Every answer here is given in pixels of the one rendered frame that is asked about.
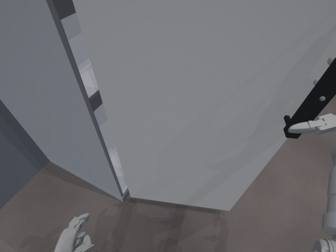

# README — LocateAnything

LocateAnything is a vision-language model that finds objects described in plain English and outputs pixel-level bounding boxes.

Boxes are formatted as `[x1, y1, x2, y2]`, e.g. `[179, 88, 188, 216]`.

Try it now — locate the right robot forearm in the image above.
[322, 145, 336, 242]

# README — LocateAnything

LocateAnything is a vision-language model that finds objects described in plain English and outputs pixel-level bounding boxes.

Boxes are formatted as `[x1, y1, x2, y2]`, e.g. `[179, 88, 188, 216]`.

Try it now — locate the handle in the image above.
[284, 58, 336, 139]

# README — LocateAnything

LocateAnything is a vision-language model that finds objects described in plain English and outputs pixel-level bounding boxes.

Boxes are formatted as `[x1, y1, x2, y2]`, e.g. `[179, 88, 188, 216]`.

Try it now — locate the robot right upper arm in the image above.
[312, 239, 336, 252]

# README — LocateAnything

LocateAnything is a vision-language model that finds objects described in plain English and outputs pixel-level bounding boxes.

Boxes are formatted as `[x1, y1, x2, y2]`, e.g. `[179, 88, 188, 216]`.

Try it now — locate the fridge door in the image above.
[72, 0, 336, 211]

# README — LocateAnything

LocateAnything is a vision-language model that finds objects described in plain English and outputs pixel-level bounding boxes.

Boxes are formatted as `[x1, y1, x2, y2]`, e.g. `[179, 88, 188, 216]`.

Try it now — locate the right robot hand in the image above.
[288, 56, 336, 135]

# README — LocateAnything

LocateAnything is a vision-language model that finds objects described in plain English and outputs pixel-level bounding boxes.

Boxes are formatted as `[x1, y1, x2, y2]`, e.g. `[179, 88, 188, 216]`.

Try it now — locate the left robot hand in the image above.
[54, 213, 94, 252]

